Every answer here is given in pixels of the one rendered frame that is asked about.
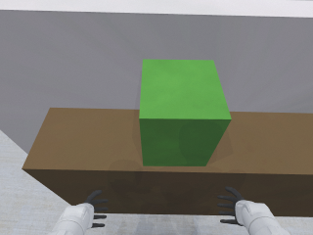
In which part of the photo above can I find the robot right forearm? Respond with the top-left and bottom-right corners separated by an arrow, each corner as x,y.
235,200 -> 290,235

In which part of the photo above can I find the left robot hand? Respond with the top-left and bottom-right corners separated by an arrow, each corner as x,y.
84,190 -> 109,228

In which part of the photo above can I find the right robot hand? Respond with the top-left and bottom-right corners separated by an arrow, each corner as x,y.
217,186 -> 245,226

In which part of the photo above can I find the pedestal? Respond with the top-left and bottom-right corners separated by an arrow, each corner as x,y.
22,108 -> 313,217

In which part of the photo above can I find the carton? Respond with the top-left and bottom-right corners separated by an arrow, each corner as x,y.
139,59 -> 232,166

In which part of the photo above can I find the robot left forearm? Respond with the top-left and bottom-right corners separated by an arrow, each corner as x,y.
47,203 -> 94,235

